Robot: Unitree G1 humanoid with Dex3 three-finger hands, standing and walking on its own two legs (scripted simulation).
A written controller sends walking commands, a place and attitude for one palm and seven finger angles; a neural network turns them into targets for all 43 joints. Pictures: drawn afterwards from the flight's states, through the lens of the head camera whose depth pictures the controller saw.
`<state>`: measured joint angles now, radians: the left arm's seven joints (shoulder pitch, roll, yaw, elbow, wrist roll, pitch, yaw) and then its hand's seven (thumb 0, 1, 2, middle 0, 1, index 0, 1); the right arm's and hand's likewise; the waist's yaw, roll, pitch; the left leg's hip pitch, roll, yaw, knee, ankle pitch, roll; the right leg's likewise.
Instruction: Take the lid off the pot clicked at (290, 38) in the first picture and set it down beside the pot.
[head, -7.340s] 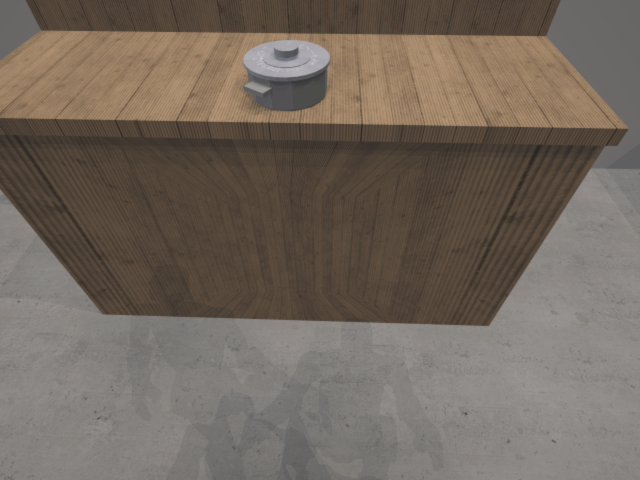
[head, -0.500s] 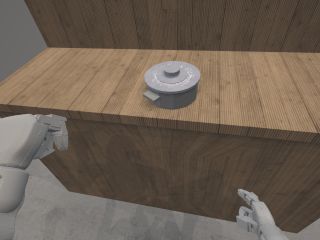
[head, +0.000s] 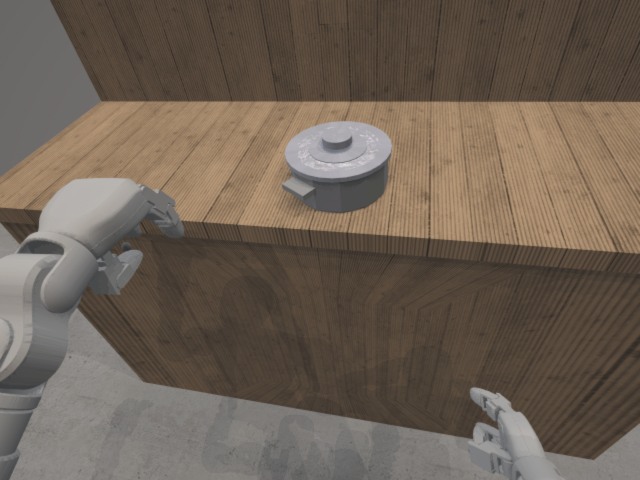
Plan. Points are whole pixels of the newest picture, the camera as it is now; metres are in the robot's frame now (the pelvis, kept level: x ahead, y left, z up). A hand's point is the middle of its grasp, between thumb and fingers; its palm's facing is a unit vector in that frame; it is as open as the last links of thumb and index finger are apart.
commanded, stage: reach forward and open the fingers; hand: left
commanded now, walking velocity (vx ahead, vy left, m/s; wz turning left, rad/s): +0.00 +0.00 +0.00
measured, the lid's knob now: (337, 138) +0.59 +0.06 +0.15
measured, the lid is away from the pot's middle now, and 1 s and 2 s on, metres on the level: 0.00 0.00 0.00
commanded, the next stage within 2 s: move the open hand above the knob in 0.32 s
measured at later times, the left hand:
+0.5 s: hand (141, 207) +0.33 +0.25 +0.22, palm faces -0.02 -0.01 -1.00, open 10.0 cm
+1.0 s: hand (224, 166) +0.41 +0.17 +0.22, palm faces -0.03 -0.03 -1.00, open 10.0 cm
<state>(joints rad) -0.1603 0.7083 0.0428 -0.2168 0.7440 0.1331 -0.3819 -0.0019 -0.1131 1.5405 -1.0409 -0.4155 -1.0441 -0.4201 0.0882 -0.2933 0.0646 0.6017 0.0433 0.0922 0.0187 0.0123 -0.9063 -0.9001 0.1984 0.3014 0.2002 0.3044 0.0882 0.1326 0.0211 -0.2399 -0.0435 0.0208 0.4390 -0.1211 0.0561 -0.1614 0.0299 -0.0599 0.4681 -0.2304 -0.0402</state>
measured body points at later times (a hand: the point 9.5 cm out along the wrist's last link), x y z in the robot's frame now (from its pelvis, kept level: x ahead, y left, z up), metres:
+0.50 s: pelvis +0.01 +0.00 +0.00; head +0.00 -0.04 +0.45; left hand +0.32 +0.25 +0.27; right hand +0.23 -0.21 -0.09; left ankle +0.08 +0.08 -0.74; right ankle +0.02 -0.09 -0.74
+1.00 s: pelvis +0.03 +0.01 +0.00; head +0.03 -0.03 +0.45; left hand +0.41 +0.17 +0.27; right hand +0.24 -0.19 -0.11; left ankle +0.08 +0.08 -0.74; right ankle +0.02 -0.09 -0.74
